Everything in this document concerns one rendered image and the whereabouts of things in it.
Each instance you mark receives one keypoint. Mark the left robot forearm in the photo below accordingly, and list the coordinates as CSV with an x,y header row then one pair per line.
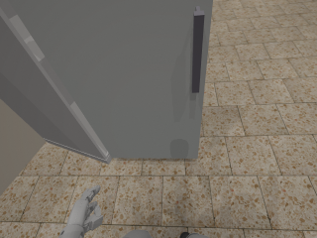
x,y
72,231

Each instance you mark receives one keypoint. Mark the left robot hand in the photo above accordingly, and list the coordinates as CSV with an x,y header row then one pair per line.
x,y
81,210

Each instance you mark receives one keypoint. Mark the handle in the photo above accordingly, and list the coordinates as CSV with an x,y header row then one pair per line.
x,y
197,44

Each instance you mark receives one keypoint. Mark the fridge door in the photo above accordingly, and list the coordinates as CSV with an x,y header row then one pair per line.
x,y
127,64

